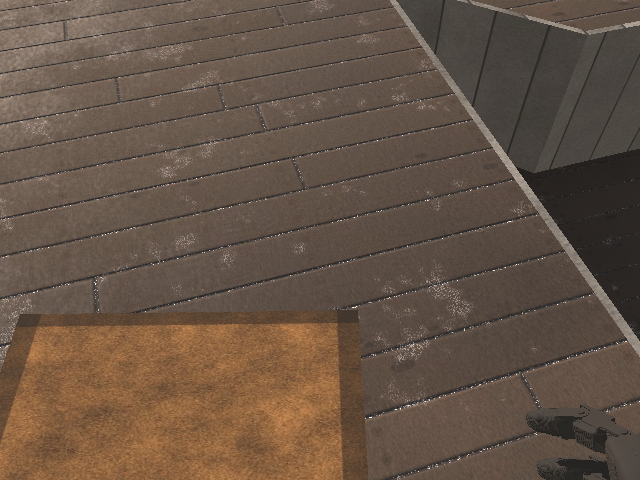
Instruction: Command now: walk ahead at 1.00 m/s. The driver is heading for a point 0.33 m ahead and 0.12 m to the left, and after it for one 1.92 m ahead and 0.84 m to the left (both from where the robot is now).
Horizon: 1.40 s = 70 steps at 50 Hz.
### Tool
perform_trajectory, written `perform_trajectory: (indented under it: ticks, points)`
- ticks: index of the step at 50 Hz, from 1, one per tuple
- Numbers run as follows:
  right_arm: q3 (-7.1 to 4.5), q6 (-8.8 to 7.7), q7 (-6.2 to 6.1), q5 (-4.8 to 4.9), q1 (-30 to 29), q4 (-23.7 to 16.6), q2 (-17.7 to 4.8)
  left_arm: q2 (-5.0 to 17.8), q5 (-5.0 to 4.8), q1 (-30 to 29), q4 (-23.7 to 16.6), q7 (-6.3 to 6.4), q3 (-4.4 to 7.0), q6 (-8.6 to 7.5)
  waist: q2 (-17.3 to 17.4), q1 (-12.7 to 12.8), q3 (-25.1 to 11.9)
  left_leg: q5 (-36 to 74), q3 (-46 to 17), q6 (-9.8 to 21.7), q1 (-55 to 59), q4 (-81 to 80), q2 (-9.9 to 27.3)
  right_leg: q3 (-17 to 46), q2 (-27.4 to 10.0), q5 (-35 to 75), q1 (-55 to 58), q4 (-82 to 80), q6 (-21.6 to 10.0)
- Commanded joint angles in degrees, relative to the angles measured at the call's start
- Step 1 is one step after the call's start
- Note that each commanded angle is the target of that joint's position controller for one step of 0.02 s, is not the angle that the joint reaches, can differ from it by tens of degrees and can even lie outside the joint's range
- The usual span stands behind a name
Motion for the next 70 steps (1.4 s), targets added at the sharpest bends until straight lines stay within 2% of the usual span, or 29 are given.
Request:
perform_trajectory:
  ticks: [1,2,3,4,5,7,11,15,20,22,23,24,25,26,28,33,40,43,45,46,47,48,51,53,57,62,65,68,70]
  points:
    - [-4.22,-0.57,-1.12,0.88,11.5,1.0,-9.7,11.3,2.15,-0.3,-1.2,1.17,2.37,-0.12,-4.7,-8.8,-7.2,-10.7,4.8,4.2,21.5,-0.7,-7.1,-1.1,-15.1,73.4,-2.2,18.2,-0.5]
    - [-5.29,-0.29,-1.91,0.96,24.3,4.8,-11.6,10.7,3.1,-3.7,-1.7,1.44,2.24,0.49,-4.7,-16.0,-11.6,-13.5,4.1,5.8,34.0,-0.3,-5.8,-3.8,-13.5,70.9,-8.4,33.6,0.4]
    - [-6.81,0.0,-2.6,0.0,34.6,6.8,-15.9,6.0,2.55,-4.1,-3.4,1.52,0.89,0.22,2.6,-19.4,-17.8,-30.0,-10.0,10.2,49.0,1.9,3.4,-8.0,-8.8,51.9,-23.7,58.8,2.0]
    - [-7.75,0.14,-1.37,-0.27,31.8,8.1,-19.1,0.2,0.24,1.9,-6.0,0.04,-0.69,-0.91,24.3,-10.9,-20.2,-37.1,-49.2,18.5,58.6,-12.9,14.9,-8.7,2.0,-0.6,-45.5,72.8,5.5]
    - [-7.03,0.36,-0.17,0.52,24.7,6.6,-13.2,3.5,2.01,-3.8,-6.1,0.74,-1.11,-1.2,11.0,-10.9,-12.7,-40.5,-50.8,17.6,54.7,-16.5,13.2,-6.0,-3.9,2.1,-53.7,73.1,3.8]
    - [-6.37,0.16,0.34,1.15,22.2,7.4,-9.3,4.6,3.05,-13.3,-8.3,0.29,-1.56,-1.75,-2.3,-9.7,-4.3,-31.0,-35.7,14.7,39.7,-17.0,9.1,-6.3,-9.3,7.1,-51.2,64.4,4.4]
    - [-5.78,-0.95,-0.32,1.55,23.7,10.6,-8.8,1.6,4.92,-15.6,-11.9,-0.8,-3.32,0.61,2.9,-4.9,1.8,-24.2,-27.7,14.8,24.1,-21.3,2.6,-8.5,-12.8,3.8,-48.0,51.2,8.2]
    - [-6.93,-1.36,-0.43,2.07,23.2,9.8,-10.4,0.3,2.58,-28.6,-17.2,-1.89,-5.01,0.22,3.2,-7.5,5.3,-15.3,-21.7,12.9,13.8,-26.2,-1.3,-12.1,-12.1,19.7,-39.1,28.6,11.0]
    - [-7.91,-1.32,-0.41,2.89,26.5,10.7,-12.1,2.2,1.79,-30.3,-17.7,-0.84,-4.2,-0.12,3.2,-9.7,0.8,5.3,-22.5,8.9,24.7,-19.0,0.2,-11.9,-9.0,25.3,-30.1,17.7,9.9]
    - [-8.35,-1.05,-0.73,2.38,26.2,10.9,-14.1,5.2,1.79,-21.1,-15.1,0.4,-2.53,-0.56,2.2,-5.3,-6.1,19.9,-21.0,6.6,28.0,-4.4,-1.0,-12.6,-6.5,16.4,-18.4,15.7,8.4]
    - [-8.49,-1.23,-0.46,2.29,24.1,10.4,-14.7,7.1,2.04,-11.3,-12.8,1.33,-1.4,-0.83,1.2,0.1,-11.4,18.0,-19.5,5.4,22.7,8.8,-3.5,-10.9,-9.3,13.5,-6.1,16.7,7.2]
    - [-7.11,-1.92,-0.5,2.17,22.8,8.8,-9.7,11.4,3.25,1.6,-11.5,2.73,0.42,-0.93,-4.0,5.0,-19.9,2.4,-15.4,5.3,14.5,27.2,-6.2,1.3,-21.9,-6.8,7.4,15.9,5.3]
    - [-5.15,-1.83,-0.66,4.62,27.4,5.6,-2.7,14.8,4.4,0.3,-11.8,2.75,1.18,-0.5,-20.4,-0.1,-27.3,-31.8,-9.6,4.1,-1.4,43.4,-11.7,32.5,-36.8,-25.4,17.5,4.5,0.2]
    - [-4.85,-0.72,-1.13,3.27,26.3,6.4,-5.9,12.3,3.74,-4.6,-11.8,2.57,1.74,0.24,-16.6,-1.7,-21.4,-26.8,-7.2,4.8,-9.2,49.3,-6.1,37.0,-36.1,-31.4,11.4,1.4,-1.9]
    - [-5.33,0.44,-0.21,1.26,16.8,6.5,-7.6,3.3,3.15,-8.5,-10.9,1.97,-0.2,0.13,-2.5,-1.4,-7.0,-20.3,-5.5,4.3,-9.5,45.4,-1.5,16.1,-30.1,-10.2,-2.9,2.1,0.0]
    - [-4.04,3.62,2.51,0.01,8.0,1.6,-3.3,-0.6,1.03,-4.0,-4.3,0.76,-1.02,-1.92,-4.4,-5.0,0.8,-18.1,-4.0,3.1,-11.7,41.6,2.7,-6.3,-24.9,19.7,-11.4,-1.6,3.7]
    - [-2.02,3.39,4.92,0.35,-3.7,-3.8,-3.3,5.2,1.33,-4.4,-1.6,1.02,-0.07,-3.02,-1.9,-7.1,6.4,-1.7,7.9,6.2,1.8,15.6,-1.7,-27.8,-20.3,49.7,-16.2,-5.1,7.6]
    - [-3.13,2.89,3.92,0.24,3.4,-0.9,-6.9,9.9,1.52,-2.0,-1.5,2.24,1.08,-1.05,-4.9,-11.9,-0.6,-7.3,11.4,9.2,13.7,11.9,-8.6,-28.4,-21.9,80.6,-8.1,10.7,8.4]
    - [-5.95,2.39,2.22,0.7,24.7,6.3,-11.5,12.1,1.52,-5.7,-4.7,2.28,1.68,0.68,-3.0,-21.3,-12.1,-12.3,7.5,12.7,40.4,9.1,-13.1,-27.5,-22.6,81.8,-17.7,41.2,7.5]
    - [-7.92,2.88,0.46,0.74,26.4,7.3,-16.6,10.8,2.07,-4.5,-6.8,0.89,1.39,1.36,4.7,-20.1,-13.6,-18.9,-7.1,15.4,49.4,2.6,-6.2,-28.6,-15.4,37.2,-27.5,58.3,11.0]
    - [-9.49,4.01,-0.4,-1.28,21.6,4.9,-24.5,5.3,1.18,0.8,-12.2,0.06,0.12,1.01,20.0,-12.8,-23.4,-19.7,-43.7,28.7,71.5,-3.9,10.3,-19.7,-5.0,-11.5,-53.5,80.2,16.5]
    - [-9.21,4.51,-2.29,-1.32,24.8,2.3,-21.1,7.7,0.18,-2.8,-12.0,0.62,-0.28,-0.12,9.1,-16.2,-29.1,-28.9,-51.2,28.2,72.0,-11.4,12.1,-8.9,-7.1,-5.2,-60.3,83.6,13.7]
    - [-7.25,1.85,-2.93,1.02,18.8,5.2,-13.8,4.5,2.89,-10.0,-11.7,1.04,-2.14,-1.06,-6.0,-9.6,-11.3,-18.3,-37.4,20.6,41.4,-15.0,8.4,-7.6,-15.4,3.1,-51.8,68.5,9.0]
    - [-5.54,-0.06,-2.04,0.47,17.3,6.2,-9.5,2.8,3.51,-8.3,-10.7,1.09,-2.64,1.68,-7.2,-5.7,-6.4,-13.0,-31.0,19.8,24.3,-16.6,6.8,-8.1,-16.5,-1.7,-42.8,63.6,9.2]
    - [-5.65,-2.43,-0.86,0.4,18.8,8.9,-9.9,-0.4,1.88,-17.1,-14.2,-0.37,-3.62,2.89,-3.5,-6.0,2.8,-22.1,-19.9,16.1,16.8,-25.0,4.4,-8.5,-20.2,12.3,-46.6,44.8,8.8]
    - [-5.83,-3.96,0.03,1.21,21.0,9.6,-11.0,0.3,-0.29,-23.7,-15.1,-2.5,-2.82,2.8,-0.6,-9.4,6.3,-17.0,-6.7,10.2,22.9,-32.9,5.6,-10.6,-17.0,31.7,-43.6,30.2,5.8]
    - [-5.44,-3.58,-0.73,0.49,24.4,11.7,-10.6,1.0,0.63,-28.9,-16.0,-3.4,-2.2,2.61,-1.2,-11.8,8.8,-7.4,-0.1,7.7,35.8,-32.5,5.9,-14.2,-14.2,30.8,-49.0,24.0,3.7]
    - [-5.13,-3.07,-1.9,-0.21,25.3,12.9,-12.0,1.1,1.41,-27.3,-15.5,-3.4,-1.84,2.63,3.8,-10.3,3.7,33.8,6.0,5.0,44.6,-21.0,6.7,-21.1,-7.7,20.4,-42.4,21.9,1.0]
    - [-5.43,-1.61,-3.06,-1.26,25.1,12.9,-14.3,4.2,1.89,-16.1,-12.7,-2.75,-0.35,2.71,8.8,-4.2,-4.7,58.1,8.7,3.5,46.7,-0.1,8.2,-23.5,-2.1,9.3,-30.8,22.9,-1.5]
